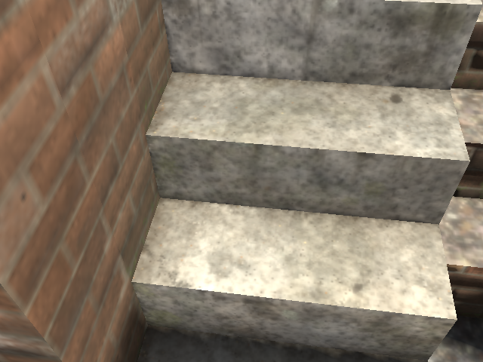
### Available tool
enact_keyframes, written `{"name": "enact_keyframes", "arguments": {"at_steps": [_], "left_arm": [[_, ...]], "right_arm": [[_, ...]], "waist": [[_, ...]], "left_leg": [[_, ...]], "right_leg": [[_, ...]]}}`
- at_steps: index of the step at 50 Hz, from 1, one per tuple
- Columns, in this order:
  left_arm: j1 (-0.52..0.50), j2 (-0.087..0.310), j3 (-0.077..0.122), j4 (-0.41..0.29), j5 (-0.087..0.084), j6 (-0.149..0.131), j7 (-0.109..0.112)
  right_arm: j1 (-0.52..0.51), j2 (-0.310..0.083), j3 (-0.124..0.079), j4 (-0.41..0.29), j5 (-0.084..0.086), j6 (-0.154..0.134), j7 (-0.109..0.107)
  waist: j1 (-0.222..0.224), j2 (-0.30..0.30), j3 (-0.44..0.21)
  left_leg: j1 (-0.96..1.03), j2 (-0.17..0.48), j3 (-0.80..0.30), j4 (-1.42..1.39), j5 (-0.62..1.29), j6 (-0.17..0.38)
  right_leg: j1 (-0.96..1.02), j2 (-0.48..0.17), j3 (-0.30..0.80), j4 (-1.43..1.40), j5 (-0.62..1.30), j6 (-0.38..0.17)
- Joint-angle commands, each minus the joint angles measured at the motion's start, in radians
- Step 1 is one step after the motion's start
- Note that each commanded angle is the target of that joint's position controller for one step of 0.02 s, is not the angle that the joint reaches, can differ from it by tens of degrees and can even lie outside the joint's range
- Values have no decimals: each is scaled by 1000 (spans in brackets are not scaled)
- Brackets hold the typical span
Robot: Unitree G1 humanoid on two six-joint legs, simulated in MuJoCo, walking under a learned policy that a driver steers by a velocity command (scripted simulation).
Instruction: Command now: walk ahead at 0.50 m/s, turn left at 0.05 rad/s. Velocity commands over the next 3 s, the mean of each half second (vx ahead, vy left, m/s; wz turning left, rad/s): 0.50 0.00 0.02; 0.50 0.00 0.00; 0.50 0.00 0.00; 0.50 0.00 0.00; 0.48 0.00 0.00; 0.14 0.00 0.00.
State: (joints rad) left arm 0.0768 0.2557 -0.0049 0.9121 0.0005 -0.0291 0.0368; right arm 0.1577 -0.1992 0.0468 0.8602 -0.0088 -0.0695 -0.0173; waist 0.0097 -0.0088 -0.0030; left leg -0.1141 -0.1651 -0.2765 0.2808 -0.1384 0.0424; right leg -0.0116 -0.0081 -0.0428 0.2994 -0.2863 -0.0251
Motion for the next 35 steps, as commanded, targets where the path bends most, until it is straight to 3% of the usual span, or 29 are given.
{"name": "enact_keyframes", "arguments": {"at_steps": [1, 3, 4, 35], "left_arm": [[-40, 123, 29, -46, -1, -10, 2], [-41, 122, 30, -42, -1, -10, 2], [-66, 122, 25, -49, 11, -4, -5], [-63, 131, 14, 19, 4, -9, -11]], "right_arm": [[-30, -79, -13, -54, 1, -16, -2], [-30, -82, -12, -51, 0, -17, -2], [-27, -90, -13, -40, 8, -18, -8], [-49, -108, -4, -12, 4, -25, -12]], "waist": [[7, 3, -60], [7, 2, -60], [21, 13, -55], [21, 8, -60]], "left_leg": [[-82, 148, -67, -19, 256, -31], [-78, 150, -67, -22, 251, -30], [-65, 148, -75, -19, 263, -28], [-18, 167, -61, -30, 266, -27]], "right_leg": [[115, -132, 68, 8, 380, 1], [111, -131, 69, 4, 371, 2], [94, -125, 63, -20, 339, -1], [57, -124, 75, -53, 304, -4]]}}
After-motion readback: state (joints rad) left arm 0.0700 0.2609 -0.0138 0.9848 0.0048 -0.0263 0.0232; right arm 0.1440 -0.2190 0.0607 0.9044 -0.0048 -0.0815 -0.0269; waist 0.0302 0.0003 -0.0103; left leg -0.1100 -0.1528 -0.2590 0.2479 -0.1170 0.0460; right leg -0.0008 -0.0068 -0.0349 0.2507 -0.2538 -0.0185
